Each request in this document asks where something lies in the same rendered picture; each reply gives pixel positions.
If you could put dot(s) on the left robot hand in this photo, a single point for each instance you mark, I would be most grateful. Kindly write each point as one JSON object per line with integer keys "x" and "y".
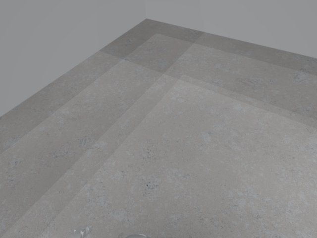
{"x": 81, "y": 231}

